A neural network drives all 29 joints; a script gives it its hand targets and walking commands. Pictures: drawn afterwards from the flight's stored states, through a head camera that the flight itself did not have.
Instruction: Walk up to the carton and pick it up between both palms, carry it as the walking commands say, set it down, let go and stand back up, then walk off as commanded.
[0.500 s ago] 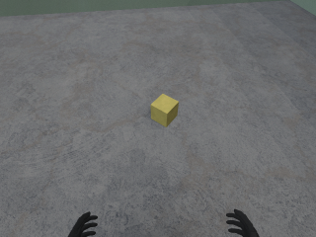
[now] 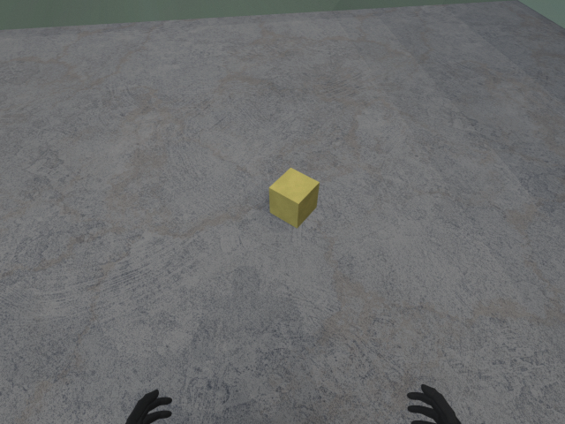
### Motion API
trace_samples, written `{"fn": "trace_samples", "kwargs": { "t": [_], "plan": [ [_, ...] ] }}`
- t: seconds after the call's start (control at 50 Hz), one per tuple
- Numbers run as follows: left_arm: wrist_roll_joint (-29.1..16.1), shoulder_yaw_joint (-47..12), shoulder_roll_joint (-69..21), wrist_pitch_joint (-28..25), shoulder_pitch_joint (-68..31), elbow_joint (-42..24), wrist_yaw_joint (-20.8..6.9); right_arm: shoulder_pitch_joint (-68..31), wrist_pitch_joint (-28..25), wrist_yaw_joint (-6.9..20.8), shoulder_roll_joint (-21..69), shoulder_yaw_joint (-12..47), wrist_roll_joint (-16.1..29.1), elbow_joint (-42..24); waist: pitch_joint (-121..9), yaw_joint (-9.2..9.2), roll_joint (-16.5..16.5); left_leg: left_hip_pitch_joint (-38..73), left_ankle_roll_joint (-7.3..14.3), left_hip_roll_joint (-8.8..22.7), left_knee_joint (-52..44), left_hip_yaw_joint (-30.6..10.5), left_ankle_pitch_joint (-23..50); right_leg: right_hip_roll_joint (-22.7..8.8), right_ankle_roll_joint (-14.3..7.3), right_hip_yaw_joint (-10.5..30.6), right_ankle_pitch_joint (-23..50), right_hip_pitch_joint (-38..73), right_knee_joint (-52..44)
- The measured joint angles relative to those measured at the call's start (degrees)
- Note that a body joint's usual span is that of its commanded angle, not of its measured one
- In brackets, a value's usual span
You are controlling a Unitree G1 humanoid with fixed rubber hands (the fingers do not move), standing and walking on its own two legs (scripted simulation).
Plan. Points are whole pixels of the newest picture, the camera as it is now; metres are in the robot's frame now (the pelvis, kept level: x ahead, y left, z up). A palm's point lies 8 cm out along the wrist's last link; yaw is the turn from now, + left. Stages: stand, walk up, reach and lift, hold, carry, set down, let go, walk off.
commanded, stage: stand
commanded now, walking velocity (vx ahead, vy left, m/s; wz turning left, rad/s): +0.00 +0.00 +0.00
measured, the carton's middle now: (293, 197) +1.11 -0.06 -0.68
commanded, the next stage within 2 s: walk up in 1.50 s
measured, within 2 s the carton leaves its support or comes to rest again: neither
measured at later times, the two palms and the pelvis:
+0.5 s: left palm out of the picture +0.09 +0.23 -0.11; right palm out of the picture +0.09 -0.23 -0.11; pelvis +0.00 +0.00 +0.00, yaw +0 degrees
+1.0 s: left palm out of the picture +0.04 +0.23 -0.12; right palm out of the picture +0.04 -0.23 -0.12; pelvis +0.00 +0.00 +0.01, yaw +0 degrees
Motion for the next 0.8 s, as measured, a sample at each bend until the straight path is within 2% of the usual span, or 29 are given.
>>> {"fn": "trace_samples", "kwargs": {
  "t": [0.46, 0.8],
  "plan": [
    [-0.21, 0.59, -0.07, -0.16, 0.79, 3.46, 0.52, 0.73, -0.14, -0.48, 0.11, -0.63, 0.18, 3.65, 0.46, 0.01, -0.01, 1.54, -0.02, -0.01, -2.15, -0.09, 1.04, 0.02, -0.01, 0.10, 1.03, 1.52, -2.11],
    [-0.45, 0.97, -0.03, -0.32, 1.36, 9.05, 1.03, 1.41, -0.28, -0.98, 0.08, -1.04, 0.42, 9.05, 1.09, 0.05, 0.01, 3.44, -0.03, -0.04, -4.88, -0.18, 2.43, 0.03, 0.02, 0.18, 2.41, 3.41, -4.82]
  ]
}}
